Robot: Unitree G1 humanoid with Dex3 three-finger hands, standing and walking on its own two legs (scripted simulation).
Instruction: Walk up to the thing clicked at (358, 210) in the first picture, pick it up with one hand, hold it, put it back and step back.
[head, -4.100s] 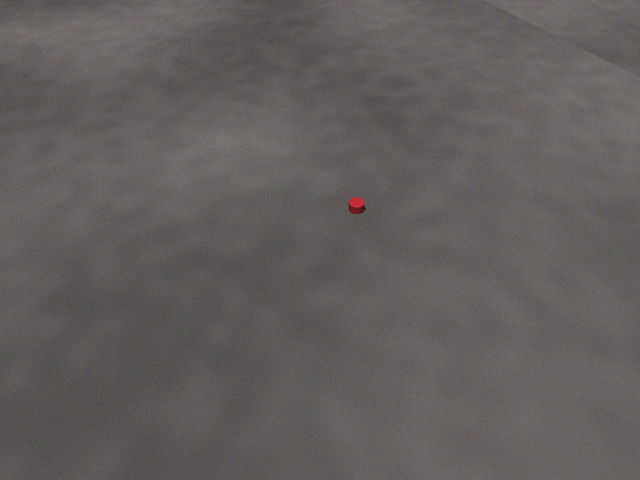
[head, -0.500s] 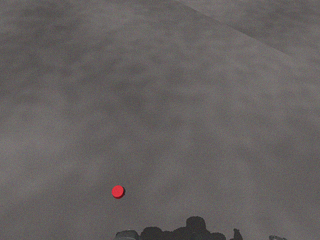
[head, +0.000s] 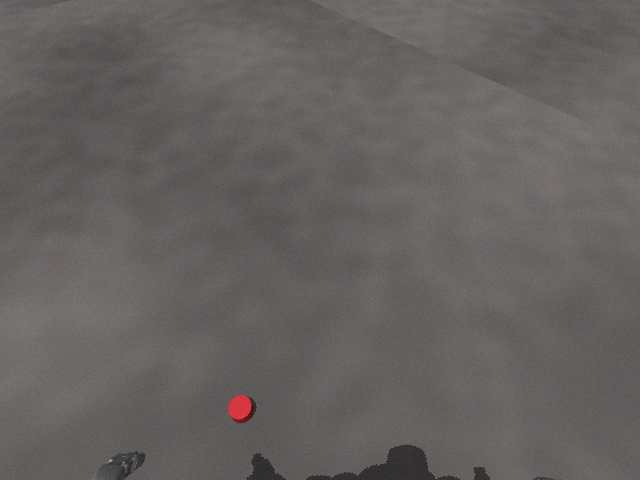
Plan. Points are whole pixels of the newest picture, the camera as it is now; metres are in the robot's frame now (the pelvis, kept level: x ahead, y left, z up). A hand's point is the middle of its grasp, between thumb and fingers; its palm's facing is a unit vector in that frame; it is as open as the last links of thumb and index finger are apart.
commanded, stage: walk up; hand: left
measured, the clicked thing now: (241, 409) +0.40 +0.29 -0.75
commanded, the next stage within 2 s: stand in 0.80 s
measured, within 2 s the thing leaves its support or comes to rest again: neither
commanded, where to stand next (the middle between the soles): +0.04 +0.01 m, yaw +0 degrees
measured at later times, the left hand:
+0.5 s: hand out of the picture +0.08 +0.26 -0.15, palm faces -0.02 -0.95 -0.32, open 7.4 cm
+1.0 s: hand out of the picture +0.09 +0.26 -0.15, palm faces -0.02 -0.94 -0.33, open 7.4 cm
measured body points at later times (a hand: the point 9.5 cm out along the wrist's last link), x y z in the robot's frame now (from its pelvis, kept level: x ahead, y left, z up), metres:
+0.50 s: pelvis +0.00 +0.01 +0.01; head +0.01 +0.01 +0.46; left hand +0.08 +0.31 -0.12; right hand +0.08 -0.30 -0.12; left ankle +0.02 +0.14 -0.74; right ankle -0.01 -0.12 -0.74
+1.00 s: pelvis +0.01 +0.01 +0.01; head +0.01 +0.01 +0.46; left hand +0.09 +0.31 -0.12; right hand +0.09 -0.29 -0.12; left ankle +0.02 +0.14 -0.74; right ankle -0.01 -0.12 -0.74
